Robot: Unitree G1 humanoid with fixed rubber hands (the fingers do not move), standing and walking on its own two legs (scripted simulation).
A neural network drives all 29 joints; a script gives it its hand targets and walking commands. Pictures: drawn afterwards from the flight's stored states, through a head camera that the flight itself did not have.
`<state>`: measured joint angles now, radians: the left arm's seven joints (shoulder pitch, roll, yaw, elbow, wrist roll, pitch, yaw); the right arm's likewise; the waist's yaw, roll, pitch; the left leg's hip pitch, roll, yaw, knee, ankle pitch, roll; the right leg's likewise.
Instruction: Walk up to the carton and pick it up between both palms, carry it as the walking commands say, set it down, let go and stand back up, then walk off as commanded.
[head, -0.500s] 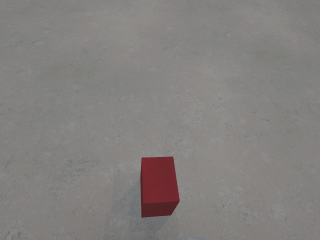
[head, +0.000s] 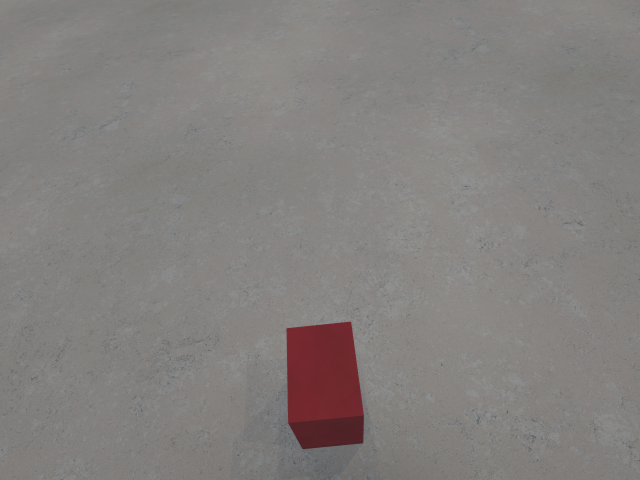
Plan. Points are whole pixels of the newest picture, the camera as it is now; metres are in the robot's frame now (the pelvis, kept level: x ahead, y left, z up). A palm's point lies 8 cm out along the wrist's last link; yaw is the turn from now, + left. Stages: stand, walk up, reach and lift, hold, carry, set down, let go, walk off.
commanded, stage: walk up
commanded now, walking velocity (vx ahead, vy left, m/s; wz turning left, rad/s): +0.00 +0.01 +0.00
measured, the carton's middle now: (326, 387) +0.43 +0.04 -0.63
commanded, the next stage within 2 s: none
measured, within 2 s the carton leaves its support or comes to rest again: neither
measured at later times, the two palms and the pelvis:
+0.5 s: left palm out of the picture -0.02 +0.28 -0.14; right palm out of the picture -0.06 -0.18 -0.13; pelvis -0.06 +0.05 +0.00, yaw +1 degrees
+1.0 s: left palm out of the picture +0.03 +0.18 -0.11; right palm out of the picture -0.02 -0.29 -0.16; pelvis -0.02 -0.06 +0.00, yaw +0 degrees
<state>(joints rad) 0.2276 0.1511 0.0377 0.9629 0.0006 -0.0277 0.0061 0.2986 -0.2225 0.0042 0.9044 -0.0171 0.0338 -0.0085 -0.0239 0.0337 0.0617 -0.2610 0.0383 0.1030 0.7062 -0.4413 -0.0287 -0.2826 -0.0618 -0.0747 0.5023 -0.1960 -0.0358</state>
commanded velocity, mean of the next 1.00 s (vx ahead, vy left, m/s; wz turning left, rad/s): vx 0.08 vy -0.03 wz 0.00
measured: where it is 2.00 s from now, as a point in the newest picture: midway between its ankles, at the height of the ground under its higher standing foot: outside the picture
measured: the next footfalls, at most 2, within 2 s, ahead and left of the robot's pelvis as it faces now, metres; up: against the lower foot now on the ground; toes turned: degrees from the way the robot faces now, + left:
left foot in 0.28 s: -0.01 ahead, +0.13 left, +0.00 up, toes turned +7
right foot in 0.88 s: +0.02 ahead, -0.13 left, +0.00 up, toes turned -6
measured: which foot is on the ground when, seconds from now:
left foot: up 0.00-0.26, down 0.28-0.88, up 0.90-1.00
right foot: down 0.00-0.32, up 0.34-0.86, down 0.88-1.00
